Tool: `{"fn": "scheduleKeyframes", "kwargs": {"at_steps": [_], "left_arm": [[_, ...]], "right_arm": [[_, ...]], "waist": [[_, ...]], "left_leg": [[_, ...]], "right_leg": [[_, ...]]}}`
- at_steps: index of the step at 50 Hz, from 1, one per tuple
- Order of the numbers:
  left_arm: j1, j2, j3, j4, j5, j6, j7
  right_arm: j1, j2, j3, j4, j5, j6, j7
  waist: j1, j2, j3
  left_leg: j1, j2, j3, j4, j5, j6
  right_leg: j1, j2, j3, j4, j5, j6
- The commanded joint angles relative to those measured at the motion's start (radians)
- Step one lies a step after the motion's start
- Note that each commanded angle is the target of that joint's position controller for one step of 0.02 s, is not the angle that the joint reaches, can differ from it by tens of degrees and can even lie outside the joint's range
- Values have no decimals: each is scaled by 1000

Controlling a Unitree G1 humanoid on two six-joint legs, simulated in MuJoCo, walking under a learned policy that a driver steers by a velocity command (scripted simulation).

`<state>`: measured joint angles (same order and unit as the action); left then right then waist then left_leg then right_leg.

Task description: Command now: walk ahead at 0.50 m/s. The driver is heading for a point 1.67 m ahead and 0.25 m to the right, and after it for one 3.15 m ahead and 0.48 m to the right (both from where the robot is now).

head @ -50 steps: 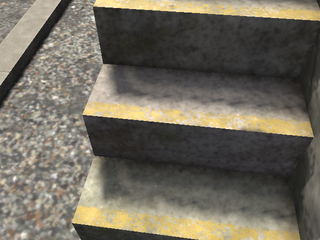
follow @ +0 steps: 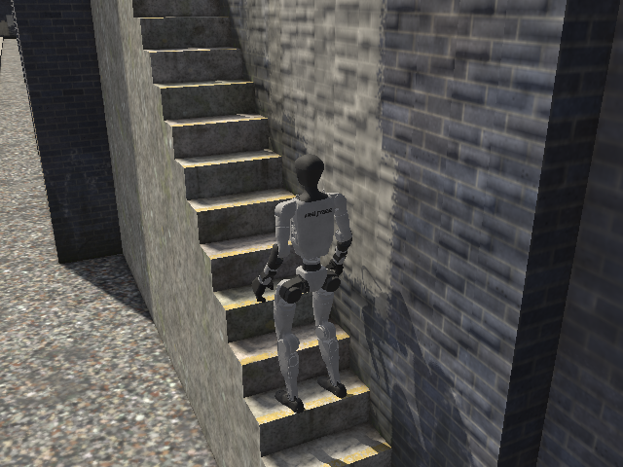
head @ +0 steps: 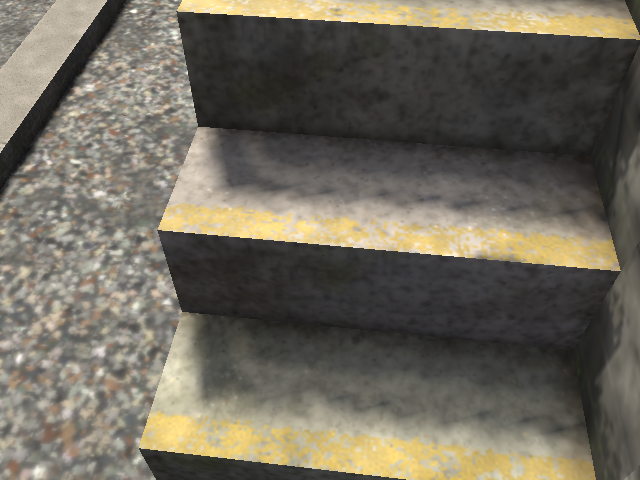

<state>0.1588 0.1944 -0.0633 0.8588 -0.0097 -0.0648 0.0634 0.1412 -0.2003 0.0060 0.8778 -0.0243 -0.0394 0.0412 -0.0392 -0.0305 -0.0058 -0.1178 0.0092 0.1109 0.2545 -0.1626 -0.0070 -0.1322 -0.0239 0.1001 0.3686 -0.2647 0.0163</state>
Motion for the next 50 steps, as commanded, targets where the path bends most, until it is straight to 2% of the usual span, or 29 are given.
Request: {"fn": "scheduleKeyframes", "kwargs": {"at_steps": [1,2,4,5,6,7,8,9,10,11,17,21,29,35,43,50], "left_arm": [[-17,88,19,-57,2,-12,2],[-18,87,23,-46,-1,-10,-3],[-29,78,16,-57,5,-13,-2],[-23,78,19,-46,3,-13,-7],[-18,82,20,-44,4,-13,-8],[-27,81,17,-54,7,-15,-3],[-23,81,20,-44,4,-14,-7],[-18,92,24,-41,2,-11,-6],[-28,89,20,-52,3,-12,0],[-28,87,23,-42,0,-10,-4],[-30,87,24,-39,1,-10,-6],[-29,83,22,-39,5,-15,-10],[-34,88,24,-37,1,-10,-6],[-34,83,22,-38,5,-15,-10],[-40,88,25,-38,2,-10,-7],[-39,84,23,-39,6,-15,-11]], "right_arm": [[-28,-94,-20,-59,0,-13,-1],[-22,-87,-16,-62,1,-12,2],[-33,-93,-20,-65,-1,-15,0],[-29,-86,-15,-69,1,-16,2],[-33,-86,-15,-70,2,-16,3],[-33,-98,-20,-68,1,-17,0],[-29,-89,-15,-72,3,-16,1],[-27,-93,-16,-67,3,-14,2],[-28,-102,-21,-65,1,-13,-1],[-23,-92,-15,-68,1,-12,1],[-28,-92,-15,-71,1,-14,3],[-35,-91,-15,-80,3,-18,3],[-30,-92,-14,-79,1,-13,3],[-37,-91,-14,-88,4,-18,3],[-31,-93,-14,-84,1,-13,3],[-39,-93,-14,-92,4,-18,3]], "waist": [[2,-7,-60],[3,12,-76],[-2,-9,-51],[3,15,-74],[5,12,-76],[0,-8,-57],[2,13,-79],[5,6,-76],[-2,-15,-51],[1,6,-67],[2,4,-58],[3,8,-73],[1,2,-58],[3,8,-75],[1,3,-60],[3,6,-77]], "left_leg": [[63,80,-72,-24,135,51],[63,81,-74,-16,121,53],[61,81,-78,-32,158,53],[70,82,-79,-23,164,56],[77,83,-78,-21,171,56],[74,83,-76,-32,183,53],[79,84,-78,-24,173,55],[77,83,-73,-19,136,52],[66,82,-74,-30,128,49],[64,82,-75,-23,105,52],[56,82,-78,-20,106,54],[77,85,-80,-23,174,55],[59,82,-78,-23,101,52],[79,85,-82,-24,176,54],[60,83,-78,-24,103,51],[81,86,-81,-26,176,53]], "right_leg": [[-21,-72,42,-19,400,-61],[-8,-73,30,-20,388,-62],[-19,-71,41,-22,422,-61],[-3,-74,29,-19,419,-61],[-5,-74,29,-20,424,-61],[-14,-72,38,-21,436,-58],[1,-75,28,-21,424,-60],[-8,-74,27,-25,397,-59],[-23,-72,39,-28,396,-59],[-11,-74,29,-29,377,-60],[-19,-73,28,-29,380,-62],[-5,-75,26,-23,429,-59],[-18,-74,28,-36,375,-59],[-3,-76,25,-28,431,-57],[-16,-75,27,-38,379,-58],[-1,-77,25,-30,432,-55]]}}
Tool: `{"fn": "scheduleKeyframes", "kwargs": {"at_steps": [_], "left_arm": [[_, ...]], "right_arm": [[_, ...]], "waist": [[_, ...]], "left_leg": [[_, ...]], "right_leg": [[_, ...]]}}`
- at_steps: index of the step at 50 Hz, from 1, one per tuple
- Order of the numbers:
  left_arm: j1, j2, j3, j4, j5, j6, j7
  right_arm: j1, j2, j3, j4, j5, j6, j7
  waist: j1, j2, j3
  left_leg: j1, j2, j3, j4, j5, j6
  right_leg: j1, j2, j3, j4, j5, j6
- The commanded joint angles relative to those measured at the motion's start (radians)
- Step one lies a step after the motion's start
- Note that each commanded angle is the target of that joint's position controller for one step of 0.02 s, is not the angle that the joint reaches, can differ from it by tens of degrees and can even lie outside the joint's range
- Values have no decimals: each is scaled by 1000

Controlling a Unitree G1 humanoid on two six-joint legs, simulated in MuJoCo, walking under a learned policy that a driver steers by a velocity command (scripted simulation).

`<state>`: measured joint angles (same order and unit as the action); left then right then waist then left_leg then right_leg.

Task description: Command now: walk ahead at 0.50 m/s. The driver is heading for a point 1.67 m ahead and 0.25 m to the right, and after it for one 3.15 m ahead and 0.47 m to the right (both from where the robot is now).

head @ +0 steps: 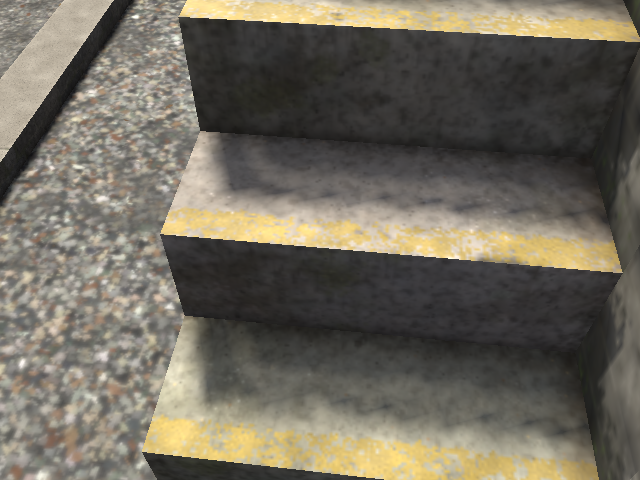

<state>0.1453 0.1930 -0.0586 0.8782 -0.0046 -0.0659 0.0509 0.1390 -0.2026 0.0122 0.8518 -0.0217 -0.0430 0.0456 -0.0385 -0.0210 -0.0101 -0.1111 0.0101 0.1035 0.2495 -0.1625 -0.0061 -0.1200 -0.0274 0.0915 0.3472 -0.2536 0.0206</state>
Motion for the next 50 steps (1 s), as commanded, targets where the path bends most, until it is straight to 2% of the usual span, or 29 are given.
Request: {"fn": "scheduleKeyframes", "kwargs": {"at_steps": [1,5,12,19,26,31,46,50], "left_arm": [[-26,86,18,-59,0,-14,1],[-30,90,20,-58,-3,-9,5],[-28,85,18,-58,1,-14,1],[-32,91,20,-58,-3,-9,5],[-30,86,18,-59,1,-14,1],[-34,91,20,-58,-3,-9,4],[-33,94,21,-65,-2,-9,3],[0,100,24,-55,1,-6,3]], "right_arm": [[-36,-91,-20,-66,1,-14,-2],[-30,-92,-20,-60,-1,-10,-2],[-38,-91,-19,-66,1,-15,-2],[-31,-93,-19,-60,-1,-10,-2],[-40,-92,-19,-68,2,-15,-2],[-33,-93,-19,-61,-1,-10,-2],[-39,-95,-17,-71,0,-9,-3],[-15,-102,-17,-64,5,-6,-6]], "waist": [[2,-5,-73],[0,-9,-59],[2,-1,-72],[0,-7,-60],[2,-3,-75],[0,-7,-60],[3,-4,-69],[8,-4,-70]], "left_leg": [[75,85,-73,-21,172,52],[56,83,-70,-21,107,49],[73,85,-73,-21,179,52],[58,84,-69,-21,113,49],[79,86,-71,-23,181,51],[60,84,-68,-23,113,48],[64,82,-65,-8,144,45],[77,91,-63,0,239,39]], "right_leg": [[-13,-73,34,-10,418,-59],[-26,-72,35,-17,371,-60],[-14,-73,33,-8,422,-59],[-26,-73,35,-17,376,-58],[-14,-74,33,-10,422,-56],[-27,-73,34,-18,376,-57],[-28,-71,30,-8,391,-52],[-9,-79,30,-3,472,-41]]}}
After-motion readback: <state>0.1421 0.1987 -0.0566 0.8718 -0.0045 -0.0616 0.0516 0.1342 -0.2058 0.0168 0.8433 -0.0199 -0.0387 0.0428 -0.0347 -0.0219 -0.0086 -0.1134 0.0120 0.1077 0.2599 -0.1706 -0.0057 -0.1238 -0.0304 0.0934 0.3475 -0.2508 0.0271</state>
